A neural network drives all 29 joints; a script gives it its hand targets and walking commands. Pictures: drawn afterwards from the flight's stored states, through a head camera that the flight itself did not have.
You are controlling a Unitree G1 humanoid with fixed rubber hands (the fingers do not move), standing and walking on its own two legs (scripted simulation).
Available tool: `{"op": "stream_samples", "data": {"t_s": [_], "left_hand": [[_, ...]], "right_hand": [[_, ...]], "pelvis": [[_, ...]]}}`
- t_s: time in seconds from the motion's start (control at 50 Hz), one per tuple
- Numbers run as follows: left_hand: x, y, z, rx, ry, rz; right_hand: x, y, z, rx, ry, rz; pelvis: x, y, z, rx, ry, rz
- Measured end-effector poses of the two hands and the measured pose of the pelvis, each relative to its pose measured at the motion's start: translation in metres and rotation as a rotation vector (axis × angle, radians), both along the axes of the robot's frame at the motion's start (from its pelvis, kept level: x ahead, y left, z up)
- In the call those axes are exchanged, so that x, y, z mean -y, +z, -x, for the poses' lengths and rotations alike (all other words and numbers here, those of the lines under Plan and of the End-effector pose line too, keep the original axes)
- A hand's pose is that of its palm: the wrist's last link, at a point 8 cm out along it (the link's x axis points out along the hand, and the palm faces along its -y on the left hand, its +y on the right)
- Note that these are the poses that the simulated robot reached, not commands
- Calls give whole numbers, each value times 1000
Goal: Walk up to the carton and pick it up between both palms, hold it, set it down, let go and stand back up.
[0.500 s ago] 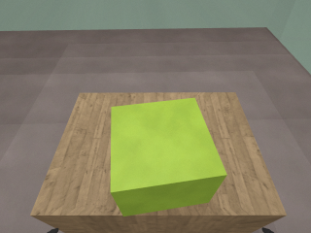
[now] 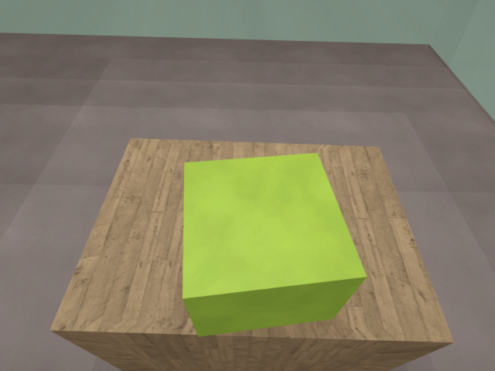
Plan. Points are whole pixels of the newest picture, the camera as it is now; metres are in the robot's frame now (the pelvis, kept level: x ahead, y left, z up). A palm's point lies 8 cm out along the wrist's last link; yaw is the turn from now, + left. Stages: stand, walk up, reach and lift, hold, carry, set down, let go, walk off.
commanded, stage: walk up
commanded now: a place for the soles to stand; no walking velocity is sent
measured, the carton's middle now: (259, 242) +0.40 -0.01 -0.10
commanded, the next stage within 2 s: reach and lift in 0.28 s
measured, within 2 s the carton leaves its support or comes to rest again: neither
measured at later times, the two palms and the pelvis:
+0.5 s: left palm (94, 353) +0.18 +0.28 -0.11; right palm out of the picture +0.15 -0.29 -0.11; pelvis +0.00 -0.01 -0.02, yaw -3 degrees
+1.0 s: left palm out of the picture +0.14 +0.25 -0.09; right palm out of the picture +0.13 -0.29 -0.08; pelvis -0.01 -0.02 +0.00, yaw -4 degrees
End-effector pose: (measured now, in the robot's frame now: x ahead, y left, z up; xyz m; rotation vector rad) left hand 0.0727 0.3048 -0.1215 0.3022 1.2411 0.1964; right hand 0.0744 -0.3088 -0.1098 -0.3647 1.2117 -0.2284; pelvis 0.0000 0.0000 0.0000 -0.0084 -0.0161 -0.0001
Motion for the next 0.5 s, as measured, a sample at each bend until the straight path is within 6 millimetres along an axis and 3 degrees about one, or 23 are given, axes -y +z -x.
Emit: {"op": "stream_samples", "data": {"t_s": [0.12, 0.34, 0.42, 0.5], "left_hand": [[-3, 1, -1, 9, 11, -14], [-5, 1, -24, 51, 20, -21], [2, 2, -62, 39, -11, -58], [26, 13, -109, 117, -67, -40]], "right_hand": [[0, -2, -6, 3, 8, -1], [-1, 2, -28, 59, 34, 5], [-8, -4, -52, 165, 35, -48], [-20, -4, -71, 248, 56, -111]], "pelvis": [[1, -2, -4, 3, 8, 3], [2, -5, -6, 2, 10, 2], [3, -16, 1, 5, -34, 3], [6, -20, 2, 13, -47, 9]]}}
